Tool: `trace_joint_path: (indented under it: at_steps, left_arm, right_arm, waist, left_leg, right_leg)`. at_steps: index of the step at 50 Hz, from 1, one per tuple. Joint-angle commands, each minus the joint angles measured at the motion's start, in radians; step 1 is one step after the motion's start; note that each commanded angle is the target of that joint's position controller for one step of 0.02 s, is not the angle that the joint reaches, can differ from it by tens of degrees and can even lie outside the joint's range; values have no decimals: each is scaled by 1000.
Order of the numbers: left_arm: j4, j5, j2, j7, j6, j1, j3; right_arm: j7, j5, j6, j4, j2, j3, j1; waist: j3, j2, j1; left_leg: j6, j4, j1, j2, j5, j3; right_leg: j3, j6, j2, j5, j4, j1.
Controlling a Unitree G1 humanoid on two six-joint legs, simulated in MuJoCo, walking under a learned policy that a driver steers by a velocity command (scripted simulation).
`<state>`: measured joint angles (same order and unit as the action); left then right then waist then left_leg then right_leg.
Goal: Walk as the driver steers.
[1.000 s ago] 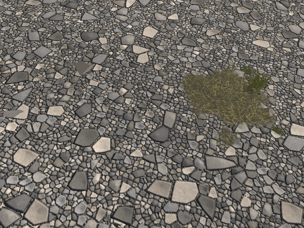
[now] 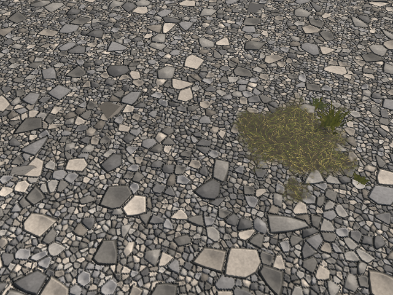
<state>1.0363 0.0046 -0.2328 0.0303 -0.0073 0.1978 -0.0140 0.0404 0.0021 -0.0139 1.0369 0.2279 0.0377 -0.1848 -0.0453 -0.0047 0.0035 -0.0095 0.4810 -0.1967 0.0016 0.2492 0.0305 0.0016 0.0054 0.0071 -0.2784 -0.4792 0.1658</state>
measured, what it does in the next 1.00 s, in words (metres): walks ahead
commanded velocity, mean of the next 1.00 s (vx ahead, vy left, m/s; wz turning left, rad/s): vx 0.15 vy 0.00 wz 0.00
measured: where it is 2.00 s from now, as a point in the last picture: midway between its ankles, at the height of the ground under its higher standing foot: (231, 239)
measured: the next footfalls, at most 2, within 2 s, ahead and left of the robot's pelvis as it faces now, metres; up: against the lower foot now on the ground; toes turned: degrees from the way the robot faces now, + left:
right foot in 1.18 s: +0.43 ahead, -0.11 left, +0.00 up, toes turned -3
left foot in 1.68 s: +0.73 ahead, +0.06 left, +0.00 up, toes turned -19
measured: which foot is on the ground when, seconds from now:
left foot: down 0.00-1.00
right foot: down 0.00-0.74, up 0.76-1.00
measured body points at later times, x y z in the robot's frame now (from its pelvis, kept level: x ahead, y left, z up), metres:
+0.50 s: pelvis +0.00 +0.00 +0.00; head +0.01 +0.00 +0.45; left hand +0.02 +0.24 -0.15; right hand +0.03 -0.25 -0.15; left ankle +0.01 +0.13 -0.74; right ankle -0.01 -0.12 -0.74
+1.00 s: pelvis +0.13 +0.02 +0.00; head +0.15 +0.03 +0.45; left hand +0.29 +0.27 -0.12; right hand +0.03 -0.20 -0.13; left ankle +0.02 +0.12 -0.74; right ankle +0.25 -0.13 -0.68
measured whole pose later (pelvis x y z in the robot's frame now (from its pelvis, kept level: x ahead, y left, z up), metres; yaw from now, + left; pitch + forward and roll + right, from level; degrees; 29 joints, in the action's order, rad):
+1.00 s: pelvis +0.13 +0.02 +0.00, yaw +0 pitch +2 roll +0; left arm 0.93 -0.02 -0.26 -0.02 -0.10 0.10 -0.04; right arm 0.01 0.00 0.08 1.11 0.17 0.00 -0.51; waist 0.00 0.03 -0.07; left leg 0.04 0.21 0.05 0.03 0.29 -0.03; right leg 0.02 -0.03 0.09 -0.11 -0.87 0.65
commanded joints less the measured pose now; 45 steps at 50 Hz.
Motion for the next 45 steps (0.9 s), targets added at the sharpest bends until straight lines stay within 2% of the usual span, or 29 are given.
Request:
trace_joint_path:
  at_steps: [1,24,25,27,28,29,30,32,33,34,35,36,37,38,39,40,41,42,43,44,45]
  left_arm:
    - [-20,0,-108,4,-7,21,-17]
    - [28,-3,-75,9,-5,100,-5]
    - [40,-3,-65,10,-4,121,-3]
    - [35,-15,-99,16,1,124,-16]
    - [26,-18,-108,18,-2,125,-20]
    - [22,-22,-118,16,-11,139,-24]
    - [24,-27,-134,12,-22,170,-31]
    - [30,-33,-176,6,-38,209,-51]
    - [17,-32,-171,3,-43,186,-51]
    - [-2,-32,-164,0,-46,144,-49]
    - [-24,-39,-162,-4,-46,87,-48]
    - [-46,-44,-153,-8,-45,40,-46]
    - [-65,-40,-118,-11,-51,9,-37]
    - [-98,-33,-53,-12,-68,-10,-22]
    - [-121,-41,-63,-10,-88,-22,-25]
    - [-117,-55,-83,-18,-100,-9,-30]
    - [-104,-56,-80,-29,-109,10,-29]
    - [-102,-46,-88,-34,-117,4,-36]
    - [-109,-36,-105,-38,-120,-24,-46]
    - [-114,-32,-100,-45,-118,-37,-49]
    - [-117,-31,-78,-52,-112,-44,-46]
  right_arm:
    - [3,0,8,-15,107,16,-12]
    - [6,-2,10,57,79,-6,-60]
    - [7,-2,9,68,67,-9,-80]
    - [10,-12,9,67,82,-2,-87]
    - [10,-12,16,56,85,-1,-75]
    - [6,-12,28,44,72,-3,-62]
    - [0,-13,45,33,53,-6,-49]
    - [-18,-20,76,16,21,-12,-37]
    - [-26,-25,86,12,25,-11,-38]
    - [-31,-30,94,15,22,-10,-60]
    - [-33,-34,100,33,12,-11,-118]
    - [-31,-31,102,68,24,-2,-198]
    - [-29,-23,102,101,72,15,-299]
    - [-31,-27,106,126,186,45,-443]
    - [-43,-12,121,121,206,42,-467]
    - [-43,-7,135,94,136,21,-383]
    - [-47,-9,142,71,97,11,-331]
    - [-52,-11,141,56,94,6,-295]
    - [-54,-10,134,50,73,-3,-287]
    - [-52,-6,124,51,46,-12,-304]
    - [-46,-3,116,52,42,-15,-325]
  waist:
    - [15,6,0]
    - [-2,4,-2]
    - [22,7,-2]
    - [-26,30,-1]
    - [-72,39,4]
    - [-102,60,12]
    - [-110,94,24]
    - [-98,187,28]
    - [-109,176,13]
    - [-117,165,-14]
    - [-121,162,-56]
    - [-119,126,-92]
    - [-81,16,-119]
    - [-20,-255,-154]
    - [-19,-282,-144]
    - [-72,-141,-90]
    - [-76,-95,-65]
    - [-74,-59,-48]
    - [-75,-57,-45]
    - [-61,-70,-45]
    - [-50,-82,-46]
  left_leg:
    - [20,-69,25,-23,-154,20]
    - [16,-73,-1,-18,-125,6]
    - [18,-73,8,-5,-27,-8]
    - [39,-25,-66,30,298,-39]
    - [52,-7,-126,28,387,-33]
    - [61,22,-175,22,390,-29]
    - [60,78,-219,21,335,-38]
    - [60,251,-253,13,184,-75]
    - [77,275,-235,-8,184,-59]
    - [95,222,-187,-13,206,-62]
    - [111,89,-69,-8,193,-75]
    - [109,-27,82,11,126,-76]
    - [116,-90,219,-59,106,54]
    - [209,-255,357,-256,255,408]
    - [304,-329,357,-393,271,682]
    - [298,-309,342,-391,222,624]
    - [262,-304,337,-342,159,499]
    - [230,-312,335,-307,77,402]
    - [201,-317,328,-278,-66,314]
    - [182,-320,315,-243,-171,238]
    - [178,-323,301,-225,-243,188]
  right_leg:
    - [-23,-14,24,123,93,49]
    - [-19,-19,14,106,95,64]
    - [-11,-22,4,4,101,55]
    - [-30,-59,2,-335,103,106]
    - [-71,-84,27,-454,123,142]
    - [-132,-111,68,-510,149,150]
    - [-214,-144,123,-536,184,122]
    - [-425,-226,274,-571,287,88]
    - [-458,-240,301,-549,306,125]
    - [-424,-226,288,-513,299,161]
    - [-348,-194,247,-467,264,226]
    - [-254,-153,175,-380,191,300]
    - [-138,-106,93,-226,-8,382]
    - [44,-40,-31,-143,-361,540]
    - [-24,-43,-45,-272,-595,657]
    - [-84,-64,16,-214,-727,729]
    - [-88,-83,50,-117,-753,751]
    - [-72,-90,78,-38,-725,759]
    - [-58,-87,99,17,-680,747]
    - [-36,-79,107,48,-643,711]
    - [-14,-65,106,75,-607,686]
Keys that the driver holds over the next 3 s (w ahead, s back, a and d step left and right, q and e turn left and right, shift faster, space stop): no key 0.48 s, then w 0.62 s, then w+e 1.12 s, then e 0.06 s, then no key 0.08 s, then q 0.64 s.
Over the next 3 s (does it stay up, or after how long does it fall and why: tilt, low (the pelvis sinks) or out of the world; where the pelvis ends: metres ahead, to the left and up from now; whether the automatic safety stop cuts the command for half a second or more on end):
stays up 0.97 -0.29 0.00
